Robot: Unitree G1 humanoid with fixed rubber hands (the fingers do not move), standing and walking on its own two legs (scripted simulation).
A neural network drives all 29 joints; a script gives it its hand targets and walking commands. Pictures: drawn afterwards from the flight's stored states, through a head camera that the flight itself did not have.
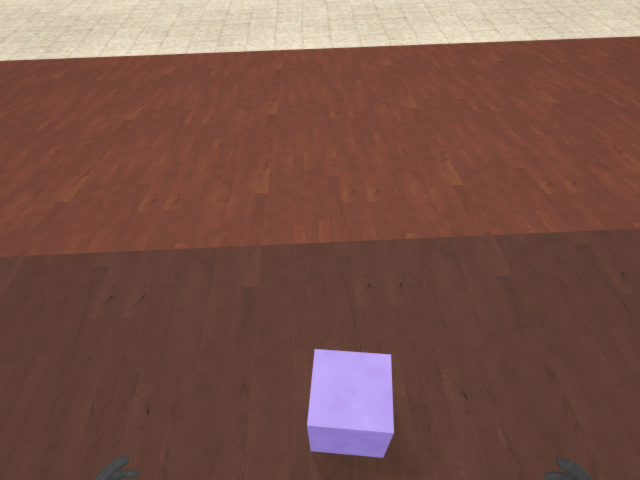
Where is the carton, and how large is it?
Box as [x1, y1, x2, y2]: [307, 349, 393, 457]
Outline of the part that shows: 315,349 307,420 310,449 313,451 382,457 393,433 390,354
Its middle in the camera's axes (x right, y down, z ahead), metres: +0.09 +0.46 +1.09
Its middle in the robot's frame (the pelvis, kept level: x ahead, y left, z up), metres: +0.42 -0.04 -0.66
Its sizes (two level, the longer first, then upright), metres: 0.210 0.200 0.250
